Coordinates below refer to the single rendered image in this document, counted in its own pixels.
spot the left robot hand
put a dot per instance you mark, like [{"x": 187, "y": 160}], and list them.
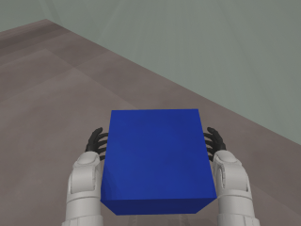
[{"x": 94, "y": 143}]

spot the right robot forearm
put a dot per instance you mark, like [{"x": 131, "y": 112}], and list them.
[{"x": 235, "y": 203}]

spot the right robot hand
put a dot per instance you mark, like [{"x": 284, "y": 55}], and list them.
[{"x": 216, "y": 142}]

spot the left robot forearm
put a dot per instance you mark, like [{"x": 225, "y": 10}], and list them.
[{"x": 84, "y": 192}]

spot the carton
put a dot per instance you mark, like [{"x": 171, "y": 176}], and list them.
[{"x": 156, "y": 163}]

